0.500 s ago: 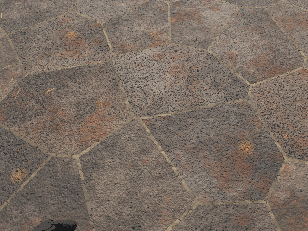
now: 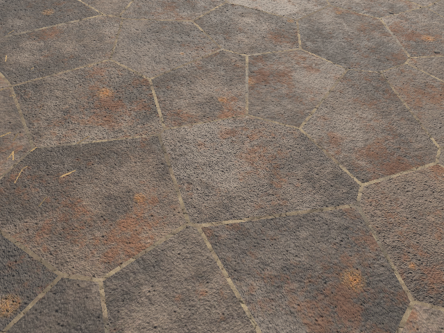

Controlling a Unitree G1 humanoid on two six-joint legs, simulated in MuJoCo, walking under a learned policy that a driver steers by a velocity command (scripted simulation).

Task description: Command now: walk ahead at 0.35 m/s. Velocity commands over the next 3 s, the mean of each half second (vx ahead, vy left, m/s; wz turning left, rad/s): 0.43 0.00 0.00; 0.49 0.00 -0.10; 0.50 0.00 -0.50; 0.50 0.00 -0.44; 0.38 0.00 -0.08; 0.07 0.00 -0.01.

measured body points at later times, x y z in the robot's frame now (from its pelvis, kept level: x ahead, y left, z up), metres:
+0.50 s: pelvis +0.19 -0.06 +0.00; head +0.21 -0.07 +0.45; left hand +0.19 +0.21 -0.13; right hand +0.36 -0.32 -0.11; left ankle +0.34 +0.11 -0.68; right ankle +0.13 -0.14 -0.74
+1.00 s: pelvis +0.48 +0.00 +0.00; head +0.49 +0.00 +0.45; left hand +0.61 +0.27 -0.12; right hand +0.50 -0.27 -0.13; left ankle +0.47 +0.08 -0.74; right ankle +0.58 -0.19 -0.67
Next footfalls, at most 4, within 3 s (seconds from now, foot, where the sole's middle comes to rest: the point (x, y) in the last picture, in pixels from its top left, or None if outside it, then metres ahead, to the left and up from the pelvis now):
0.22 right None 0.17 -0.14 -0.78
0.70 left None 0.51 0.08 -0.78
1.26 right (268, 263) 0.78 -0.19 -0.78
1.76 left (241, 184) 1.13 -0.12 -0.78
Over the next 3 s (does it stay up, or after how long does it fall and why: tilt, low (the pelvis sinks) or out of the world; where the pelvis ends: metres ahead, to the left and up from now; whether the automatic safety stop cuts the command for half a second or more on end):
stays up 1.29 -0.39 -0.01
